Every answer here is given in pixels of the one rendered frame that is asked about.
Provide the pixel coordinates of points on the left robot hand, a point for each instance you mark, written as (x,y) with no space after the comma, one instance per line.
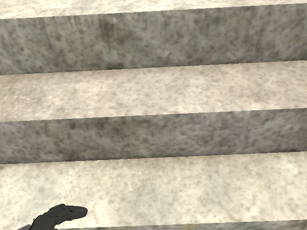
(57,215)

